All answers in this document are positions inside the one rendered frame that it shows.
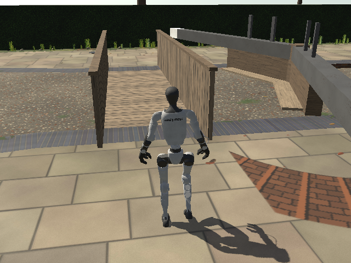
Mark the right robot hand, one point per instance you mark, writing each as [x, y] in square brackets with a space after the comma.
[201, 151]

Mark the robot right shin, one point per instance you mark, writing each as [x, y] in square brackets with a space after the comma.
[187, 194]

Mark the right robot forearm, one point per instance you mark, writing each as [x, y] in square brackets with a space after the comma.
[202, 142]

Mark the robot torso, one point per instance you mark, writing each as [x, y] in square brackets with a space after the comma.
[174, 132]

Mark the left robot upper arm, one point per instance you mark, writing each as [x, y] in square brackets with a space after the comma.
[153, 125]

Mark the left robot hand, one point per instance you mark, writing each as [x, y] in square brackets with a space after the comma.
[144, 155]

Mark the right robot upper arm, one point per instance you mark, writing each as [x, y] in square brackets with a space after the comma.
[194, 123]

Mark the left robot forearm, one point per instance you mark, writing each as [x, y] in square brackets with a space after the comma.
[145, 145]

